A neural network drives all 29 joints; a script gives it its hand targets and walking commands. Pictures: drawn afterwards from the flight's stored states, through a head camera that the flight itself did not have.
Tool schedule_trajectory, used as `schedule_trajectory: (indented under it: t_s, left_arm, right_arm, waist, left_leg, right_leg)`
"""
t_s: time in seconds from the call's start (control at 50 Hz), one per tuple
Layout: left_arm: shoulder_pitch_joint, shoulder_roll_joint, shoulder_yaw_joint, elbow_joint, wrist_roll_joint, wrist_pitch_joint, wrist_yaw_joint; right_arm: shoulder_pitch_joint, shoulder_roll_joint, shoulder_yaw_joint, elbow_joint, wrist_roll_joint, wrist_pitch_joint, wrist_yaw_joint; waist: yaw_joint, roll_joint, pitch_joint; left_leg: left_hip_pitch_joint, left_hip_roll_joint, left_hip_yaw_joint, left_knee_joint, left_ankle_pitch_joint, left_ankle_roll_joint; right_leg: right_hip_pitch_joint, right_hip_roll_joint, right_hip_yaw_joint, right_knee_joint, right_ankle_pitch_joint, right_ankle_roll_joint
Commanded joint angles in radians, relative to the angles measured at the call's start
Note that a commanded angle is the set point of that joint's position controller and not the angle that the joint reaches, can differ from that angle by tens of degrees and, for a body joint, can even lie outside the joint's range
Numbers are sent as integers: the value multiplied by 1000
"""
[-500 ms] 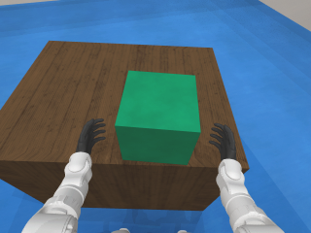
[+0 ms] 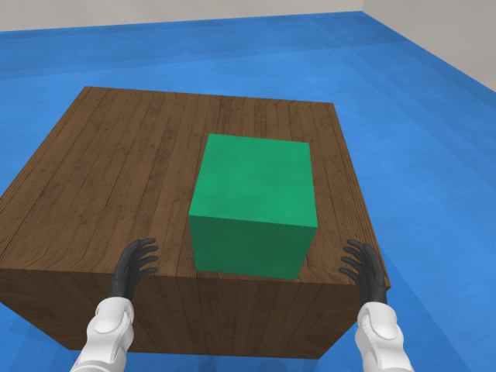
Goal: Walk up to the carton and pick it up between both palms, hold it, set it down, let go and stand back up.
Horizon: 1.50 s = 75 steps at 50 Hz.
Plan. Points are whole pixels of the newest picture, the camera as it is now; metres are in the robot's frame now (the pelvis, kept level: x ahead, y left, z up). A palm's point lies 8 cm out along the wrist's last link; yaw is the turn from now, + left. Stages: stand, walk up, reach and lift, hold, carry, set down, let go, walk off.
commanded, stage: set down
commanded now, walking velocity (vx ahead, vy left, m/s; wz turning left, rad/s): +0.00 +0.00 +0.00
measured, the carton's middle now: (252, 206) +0.43 +0.00 -0.02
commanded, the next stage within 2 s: none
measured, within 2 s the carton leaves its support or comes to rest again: neither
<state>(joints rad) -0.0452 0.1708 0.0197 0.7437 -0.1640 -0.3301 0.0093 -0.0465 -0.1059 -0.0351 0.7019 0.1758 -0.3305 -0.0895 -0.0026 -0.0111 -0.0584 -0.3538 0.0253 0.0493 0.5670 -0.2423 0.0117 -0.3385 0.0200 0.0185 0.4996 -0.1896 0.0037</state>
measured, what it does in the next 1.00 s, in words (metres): stands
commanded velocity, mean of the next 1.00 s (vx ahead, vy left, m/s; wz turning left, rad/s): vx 0.00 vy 0.00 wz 0.00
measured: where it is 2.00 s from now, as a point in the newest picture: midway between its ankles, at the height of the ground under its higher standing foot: outside the picture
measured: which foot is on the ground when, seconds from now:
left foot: down 0.00-1.00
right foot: down 0.00-1.00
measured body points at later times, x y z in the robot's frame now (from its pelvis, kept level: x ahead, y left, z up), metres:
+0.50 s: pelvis +0.02 +0.00 +0.01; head +0.01 +0.01 +0.46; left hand +0.22 +0.22 -0.05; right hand +0.23 -0.21 -0.02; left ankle +0.03 +0.10 -0.73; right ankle +0.05 -0.13 -0.73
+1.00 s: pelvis +0.02 +0.00 +0.01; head +0.01 +0.00 +0.46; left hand +0.21 +0.22 -0.07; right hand +0.23 -0.21 -0.04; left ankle +0.03 +0.10 -0.73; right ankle +0.05 -0.13 -0.73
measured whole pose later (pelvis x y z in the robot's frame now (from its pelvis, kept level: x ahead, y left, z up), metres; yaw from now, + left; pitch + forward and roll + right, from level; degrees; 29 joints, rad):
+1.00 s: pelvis +0.02 +0.00 +0.01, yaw +0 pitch -3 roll -1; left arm 0.17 0.17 0.01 0.55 -0.13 -0.02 0.03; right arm 0.13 -0.11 -0.02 0.57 0.10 -0.18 -0.04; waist 0.00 0.01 0.03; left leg -0.20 0.03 0.05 0.49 -0.24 0.01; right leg -0.19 0.02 0.02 0.43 -0.20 0.00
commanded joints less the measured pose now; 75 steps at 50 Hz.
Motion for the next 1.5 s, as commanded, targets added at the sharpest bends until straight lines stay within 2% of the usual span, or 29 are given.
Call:
schedule_trajectory:
  t_s: [0.0, 0.02, 0.1, 0.12, 0.16, 0.18, 0.34, 0.38, 0.5, 0.54, 0.58, 0.62, 0.68, 0.7, 0.72, 0.74, 0.76, 0.84, 0.9, 0.92, 0.96, 1.04, 1.08, 1.16, 1.24, 1.32, 1.38, 1.46, 1.48]
  left_arm:
    - [-43, 189, -75, -370, -38, -24, 1]
    - [-21, 175, -82, -370, -24, -13, 3]
    - [61, 170, -64, -428, -8, 10, 2]
    - [76, 164, -72, -455, -4, 13, 5]
    - [112, 156, -74, -467, 3, 20, 4]
    - [124, 156, -73, -489, -2, 19, 6]
    - [162, 162, -70, -515, 25, 64, 15]
    - [172, 159, -64, -491, 29, 83, 9]
    - [170, 148, -61, -471, 54, 137, 19]
    - [174, 150, -55, -492, 54, 149, 21]
    - [158, 150, -52, -461, 64, 169, 21]
    - [168, 151, -49, -493, 72, 181, 28]
    - [168, 151, -44, -438, 84, 212, 24]
    - [162, 158, -41, -466, 81, 211, 26]
    - [163, 152, -42, -462, 80, 220, 24]
    - [157, 153, -36, -460, 83, 225, 25]
    - [157, 157, -36, -442, 88, 235, 21]
    - [155, 155, -34, -458, 89, 251, 23]
    - [141, 160, -32, -466, 95, 263, 27]
    - [155, 142, -35, -434, 109, 276, 29]
    - [155, 147, -34, -451, 109, 282, 29]
    - [151, 144, -31, -401, 112, 305, 20]
    - [163, 152, -28, -449, 101, 297, 23]
    - [159, 138, -21, -397, 133, 326, 25]
    - [162, 141, -12, -423, 129, 337, 24]
    - [159, 125, -15, -358, 149, 364, 23]
    - [163, 130, -5, -396, 147, 368, 27]
    - [178, 125, -6, -365, 156, 378, 25]
    - [175, 126, -1, -390, 150, 376, 25]
  right_arm:
    - [-3, -71, 65, -274, 19, -42, 17]
    - [17, -81, 57, -259, 17, -39, 24]
    - [104, -78, 69, -303, -1, -39, 25]
    - [109, -86, 69, -307, 5, -42, 29]
    - [136, -91, 65, -328, -4, -46, 33]
    - [142, -89, 64, -355, -5, -52, 34]
    - [175, -92, 53, -344, -40, -21, 44]
    - [182, -94, 49, -340, -58, -6, 42]
    - [177, -106, 32, -297, -86, 34, 49]
    - [180, -107, 24, -314, -88, 42, 49]
    - [166, -108, 16, -295, -101, 56, 51]
    - [168, -117, 8, -309, -100, 63, 54]
    - [162, -114, 6, -266, -116, 82, 57]
    - [169, -106, 9, -293, -116, 81, 56]
    - [166, -110, 1, -283, -120, 84, 55]
    - [157, -112, -3, -283, -123, 88, 57]
    - [158, -111, -2, -272, -127, 97, 55]
    - [156, -111, -8, -292, -129, 101, 59]
    - [148, -115, -19, -267, -137, 109, 62]
    - [153, -124, -18, -220, -140, 117, 69]
    - [156, -126, -18, -242, -140, 118, 71]
    - [144, -122, -23, -220, -161, 131, 70]
    - [164, -116, -24, -254, -155, 122, 68]
    - [150, -131, -28, -172, -170, 133, 78]
    - [155, -134, -35, -202, -177, 128, 78]
    - [137, -149, -39, -148, -189, 136, 86]
    - [144, -158, -47, -167, -187, 125, 89]
    - [149, -166, -43, -140, -190, 123, 91]
    - [151, -168, -45, -164, -190, 117, 90]
  waist:
    - [27, 38, -102]
    - [27, 54, -95]
    - [43, 38, -70]
    - [40, 53, -71]
    - [43, 46, -65]
    - [47, 45, -65]
    - [48, 48, -29]
    - [45, 35, -13]
    - [38, 57, 11]
    - [44, 53, 14]
    - [43, 55, 23]
    - [50, 74, 27]
    - [51, 64, 35]
    - [48, 57, 21]
    - [45, 56, 37]
    - [56, 59, 37]
    - [46, 58, 46]
    - [50, 56, 38]
    - [52, 67, 44]
    - [47, 84, 48]
    - [47, 78, 30]
    - [44, 52, 39]
    - [46, 47, 12]
    - [38, 72, 32]
    - [44, 56, 22]
    - [35, 64, 36]
    - [38, 63, 6]
    - [34, 57, 18]
    - [36, 50, 7]
  left_leg:
    - [185, -8, -59, -194, 61, -44]
    - [202, -4, -60, -199, 66, -48]
    - [245, -8, -51, -197, 133, -47]
    - [257, -4, -55, -196, 157, -50]
    - [270, -2, -53, -195, 191, -51]
    - [277, -3, -52, -195, 193, -48]
    - [266, 2, -37, -214, 161, -40]
    - [267, -1, -31, -217, 142, -34]
    - [253, 6, -30, -233, 116, -38]
    - [252, 5, -27, -234, 126, -38]
    - [242, 8, -26, -240, 99, -40]
    - [238, 7, -23, -243, 118, -43]
    - [238, 3, -18, -244, 106, -39]
    - [242, 5, -19, -241, 112, -40]
    - [239, 6, -21, -246, 108, -41]
    - [238, 3, -16, -246, 103, -41]
    - [230, 5, -16, -245, 99, -40]
    - [220, 6, -17, -252, 93, -41]
    - [218, 9, -16, -253, 87, -45]
    - [220, 10, -16, -254, 88, -48]
    - [226, 10, -16, -251, 95, -48]
    - [228, 9, -7, -253, 74, -43]
    - [231, 8, -7, -245, 108, -45]
    - [242, 11, -14, -247, 125, -53]
    - [259, 10, -8, -247, 140, -52]
    - [267, 9, -6, -248, 149, -56]
    - [281, 6, -4, -244, 177, -57]
    - [299, 3, 1, -245, 205, -61]
    - [300, 4, 3, -242, 220, -59]
  right_leg:
    - [196, -12, 3, -125, 0, -45]
    - [191, -9, 2, -128, -4, -50]
    - [217, -7, 8, -141, 27, -47]
    - [222, -4, 4, -137, 47, -53]
    - [230, 1, 2, -140, 63, -54]
    - [226, 0, 5, -145, 63, -54]
    - [247, -4, 11, -156, 34, -54]
    - [249, -12, 15, -164, 27, -51]
    - [259, -13, 8, -164, 7, -57]
    - [265, -10, 5, -164, 20, -52]
    - [263, -11, 4, -165, -1, -55]
    - [277, -9, 1, -161, 20, -55]
    - [269, -13, 1, -164, 13, -50]
    - [274, -12, 0, -162, 19, -51]
    - [269, -10, -3, -163, 19, -50]
    - [275, -9, -6, -162, 12, -49]
    - [273, -12, -2, -164, 15, -49]
    - [277, -6, -11, -160, 11, -48]
    - [275, -6, -14, -152, 10, -48]
    - [278, -4, -18, -151, 7, -52]
    - [286, -2, -21, -150, 16, -52]
    - [277, -7, -19, -153, 0, -48]
    - [292, -3, -25, -142, 41, -44]
    - [279, 2, -33, -151, 39, -47]
    - [284, 5, -39, -154, 53, -46]
    - [265, 9, -45, -157, 57, -47]
    - [272, 12, -48, -155, 76, -45]
    - [269, 18, -53, -157, 92, -41]
    - [271, 18, -53, -158, 108, -40]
